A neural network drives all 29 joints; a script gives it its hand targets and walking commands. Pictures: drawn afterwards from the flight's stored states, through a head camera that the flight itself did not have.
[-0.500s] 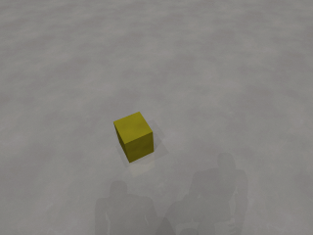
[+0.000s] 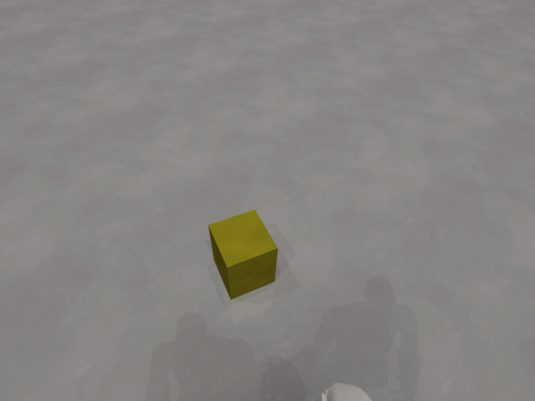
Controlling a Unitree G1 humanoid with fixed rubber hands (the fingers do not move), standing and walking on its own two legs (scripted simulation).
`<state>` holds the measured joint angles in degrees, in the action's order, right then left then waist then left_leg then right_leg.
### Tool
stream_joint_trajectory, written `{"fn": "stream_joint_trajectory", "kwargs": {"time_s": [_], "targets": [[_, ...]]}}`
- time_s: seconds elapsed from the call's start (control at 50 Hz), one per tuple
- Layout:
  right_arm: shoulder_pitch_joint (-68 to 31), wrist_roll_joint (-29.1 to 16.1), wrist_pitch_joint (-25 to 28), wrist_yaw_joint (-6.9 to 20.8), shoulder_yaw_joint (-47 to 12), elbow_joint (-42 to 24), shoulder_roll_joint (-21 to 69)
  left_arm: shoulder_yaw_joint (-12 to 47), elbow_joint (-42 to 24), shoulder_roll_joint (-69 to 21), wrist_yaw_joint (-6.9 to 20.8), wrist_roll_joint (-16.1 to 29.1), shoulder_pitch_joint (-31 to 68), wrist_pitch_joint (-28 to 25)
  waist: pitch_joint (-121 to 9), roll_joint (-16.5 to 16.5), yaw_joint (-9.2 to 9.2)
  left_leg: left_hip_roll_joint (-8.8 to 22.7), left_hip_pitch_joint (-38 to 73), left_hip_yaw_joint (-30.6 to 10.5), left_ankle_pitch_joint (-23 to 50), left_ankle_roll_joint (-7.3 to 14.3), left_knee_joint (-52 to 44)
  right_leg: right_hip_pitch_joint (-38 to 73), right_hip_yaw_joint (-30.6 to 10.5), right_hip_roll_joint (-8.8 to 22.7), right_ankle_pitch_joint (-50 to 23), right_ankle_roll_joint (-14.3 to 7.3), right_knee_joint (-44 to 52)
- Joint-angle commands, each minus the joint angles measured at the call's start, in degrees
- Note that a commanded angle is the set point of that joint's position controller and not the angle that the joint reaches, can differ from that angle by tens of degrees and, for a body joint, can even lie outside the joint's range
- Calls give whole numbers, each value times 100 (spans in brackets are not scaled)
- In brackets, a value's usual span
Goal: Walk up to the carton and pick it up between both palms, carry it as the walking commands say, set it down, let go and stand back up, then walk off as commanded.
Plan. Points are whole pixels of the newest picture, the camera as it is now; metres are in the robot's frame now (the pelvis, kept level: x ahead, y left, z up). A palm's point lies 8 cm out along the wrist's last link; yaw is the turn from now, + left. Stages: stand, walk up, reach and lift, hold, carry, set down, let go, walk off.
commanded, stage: walk up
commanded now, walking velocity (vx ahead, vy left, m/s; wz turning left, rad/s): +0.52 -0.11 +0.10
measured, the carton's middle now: (242, 254) +0.79 +0.07 -0.65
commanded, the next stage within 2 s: none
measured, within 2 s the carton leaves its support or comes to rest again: neither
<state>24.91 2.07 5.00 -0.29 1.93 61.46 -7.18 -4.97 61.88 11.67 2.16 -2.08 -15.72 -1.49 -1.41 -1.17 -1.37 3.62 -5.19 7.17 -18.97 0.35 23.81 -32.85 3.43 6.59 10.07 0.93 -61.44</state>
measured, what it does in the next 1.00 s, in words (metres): walks ahead: right foot, then left foot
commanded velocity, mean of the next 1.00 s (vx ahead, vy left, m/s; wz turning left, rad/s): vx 0.25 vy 0.02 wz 0.01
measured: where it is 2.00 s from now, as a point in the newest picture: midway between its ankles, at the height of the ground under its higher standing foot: outside the picture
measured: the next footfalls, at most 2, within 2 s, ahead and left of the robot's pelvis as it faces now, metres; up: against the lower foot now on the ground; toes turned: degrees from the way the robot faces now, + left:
right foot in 0.28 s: +0.30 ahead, -0.18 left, +0.00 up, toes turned -9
left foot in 0.70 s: +0.39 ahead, +0.10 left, +0.00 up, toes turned +7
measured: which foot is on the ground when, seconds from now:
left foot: down 0.00-0.28, up 0.30-0.68, down 0.70-1.00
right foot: up 0.00-0.26, down 0.28-0.70, up 0.72-1.00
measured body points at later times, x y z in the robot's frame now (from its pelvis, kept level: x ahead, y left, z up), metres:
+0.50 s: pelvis +0.22 -0.06 +0.00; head +0.25 -0.07 +0.44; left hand +0.28 +0.18 -0.14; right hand +0.21 -0.29 -0.17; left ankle +0.21 +0.09 -0.67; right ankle +0.26 -0.17 -0.74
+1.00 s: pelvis +0.33 +0.00 +0.01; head +0.37 +0.03 +0.45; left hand +0.35 +0.22 -0.17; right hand +0.33 -0.22 -0.14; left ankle +0.35 +0.09 -0.74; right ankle +0.36 -0.14 -0.68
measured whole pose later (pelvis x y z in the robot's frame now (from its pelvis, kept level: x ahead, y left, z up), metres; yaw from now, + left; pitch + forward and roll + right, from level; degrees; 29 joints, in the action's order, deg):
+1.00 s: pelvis +0.33 +0.00 +0.01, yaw +0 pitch +0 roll -3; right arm 17.1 1.0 2.2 -1.8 1.1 61.4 -6.6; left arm -3.5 61.2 7.8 -2.2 -0.5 -12.0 1.9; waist 5.2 -0.3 0.7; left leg 3.6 -11.6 6.2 -10.2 2.5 22.6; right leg -25.7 3.6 1.7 22.7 2.0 -50.2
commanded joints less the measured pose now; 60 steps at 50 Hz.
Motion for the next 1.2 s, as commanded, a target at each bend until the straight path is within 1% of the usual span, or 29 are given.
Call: {"fn": "stream_joint_trajectory", "kwargs": {"time_s": [0.0,0.08,0.18,0.2,0.24,0.26,0.28,0.3,0.32,0.42,0.48,0.54,0.6,0.66,0.68,0.7,0.72,0.74,0.76,0.8,0.82,0.86,0.9,0.94,1.08,1.12,1.14,1.16,1.18], "targets": [[575,-32,136,-26,115,-107,-707,45,-488,-33,97,2,150,-37,1137,909,-2,1247,-236,-962,587,286,-1614,-841,132,117,-464,81,144],[1059,-33,177,-50,85,62,-610,59,-907,-95,120,75,1148,-12,1311,806,-165,1319,105,-552,2230,307,-1498,-796,371,-12,-740,53,1282],[1306,-59,127,-143,110,285,-656,124,-966,-237,74,96,1509,-102,1079,1187,-200,1328,533,-271,3802,303,-855,260,658,-316,-602,-138,2866],[1254,-71,114,-160,123,328,-718,118,-882,-227,32,72,1276,-134,863,1257,-59,1295,496,-162,4393,243,-458,848,713,-452,-431,-210,3012],[1164,-170,35,-170,129,460,-652,5,-374,94,-84,4,-218,-299,-98,1102,632,808,-150,102,4052,54,1175,3235,634,-479,-1103,-356,3276],[1176,-257,32,-153,115,362,-532,-93,-108,553,-160,-41,-1071,-360,-739,499,888,561,-1206,131,2419,-66,2358,4713,52,236,-2222,-517,2933],[1194,-300,6,-140,90,187,-244,-165,-13,1107,-184,-112,-1664,-419,-1378,-875,954,135,-2366,-41,-1696,-194,4106,5634,-1699,1828,-3479,-812,3143],[1606,-361,-84,-170,151,291,-103,-203,-67,1465,-230,-38,-1600,-394,-1677,-653,754,90,-2551,-544,-1708,-221,5039,5105,-2871,2645,-3790,-1221,3621],[1452,-247,-195,-138,215,398,-331,-183,-148,1332,-291,73,-1222,-298,-1208,98,644,301,-2507,-861,-1321,-202,5285,4530,-2663,2635,-3774,-1207,3668],[660,-3,-416,44,96,165,-27,172,-317,264,-381,-28,-6,-254,287,-707,51,562,-1745,-632,-174,-79,3894,1624,-627,1295,-1508,-725,4551],[409,34,-580,66,89,-14,-104,166,-309,298,-400,-24,-50,-223,516,-759,-11,362,-1722,-331,7,-171,3157,1292,-421,1205,-1058,-787,4749],[-158,-8,-632,167,73,-329,-235,117,-320,552,-356,20,-10,-160,744,-1109,3,338,-1760,-175,587,-236,2261,1143,-381,1079,535,-741,5134],[-616,-124,-486,210,69,-610,-418,65,-319,488,-287,98,30,-161,433,-1456,42,17,-1019,78,867,-246,1400,1118,-94,643,1243,-699,5150],[-142,-138,-289,54,205,-318,-634,8,-246,622,-266,67,-197,-145,191,50,-107,-214,157,205,777,-189,412,1008,8,557,1389,-559,3949],[202,-123,-198,-3,256,-240,-802,37,-206,423,-263,45,-330,-126,228,790,-273,186,460,-278,463,-154,-196,702,257,298,1740,-380,3099],[590,-56,-106,-54,344,-225,-1349,127,-332,-22,-247,30,-414,-104,225,2273,-404,1650,668,-2091,234,101,-1103,-123,577,-221,2512,-85,1428],[403,-85,-80,-76,299,-409,-1530,158,-346,-176,-310,-34,-375,-8,459,1782,-293,2331,82,-2941,-779,455,-1643,-394,74,-170,2235,-73,599],[57,-89,-114,-85,274,-470,-1311,127,-280,-40,-286,-12,-424,60,718,1189,-175,2408,-447,-3103,-1396,678,-1777,-283,-61,-72,1768,-48,331],[-214,-91,-99,-59,248,-559,-1111,100,-220,66,-235,-26,-244,82,855,708,-86,2110,-638,-2746,-1162,581,-1740,-212,-243,81,1358,-65,258],[-607,-155,-26,-36,195,-614,-977,68,-15,-34,-185,3,-619,77,607,795,178,1414,-531,-1582,206,270,-1507,204,-295,85,652,-125,409],[-544,-188,16,-66,129,-554,-787,87,83,-132,-201,22,-781,101,482,899,222,1273,-512,-1174,1601,265,-1320,471,-168,5,478,-118,488],[-681,-187,48,-130,-20,-362,-494,94,192,-211,-319,142,-898,166,351,1089,479,1015,-616,-248,6206,369,-402,1262,-42,-274,767,14,1021],[-492,-117,-36,-175,101,-270,-925,78,-11,-138,-436,142,-508,227,185,1297,322,1195,-236,-305,7273,589,-175,978,128,-483,1013,98,902],[-479,-109,-184,-226,181,-257,-1083,65,-176,-112,-496,169,-224,326,54,1390,276,1345,160,-495,7508,816,36,712,57,-539,1373,140,979],[-796,-35,-474,-297,223,-248,-1100,171,-427,-132,-525,222,138,397,-394,1117,178,1305,-258,-827,4801,923,391,1233,-47,-458,1126,1,2033],[-872,-93,-601,-288,223,-232,-1041,217,-335,-41,-545,189,-159,264,-346,791,317,857,-736,-594,3455,554,889,2122,19,-371,-544,-59,3705],[-646,-149,-666,-283,152,-260,-749,110,-354,413,-568,93,-285,150,-442,-185,278,366,-1510,-403,1612,161,1565,2826,-795,534,-2211,-144,4028],[-401,-170,-762,-305,103,-335,-415,-38,-504,1061,-572,77,-346,110,-464,-1682,209,-123,-2571,-249,-1612,-135,2567,3075,-2184,2123,-4027,-659,4080],[-577,-117,-874,-287,128,-255,-489,-15,-471,866,-575,29,-373,128,-220,-1228,299,-153,-2015,-922,-1513,-77,3394,1909,-1764,2010,-3254,-1074,4287]]}}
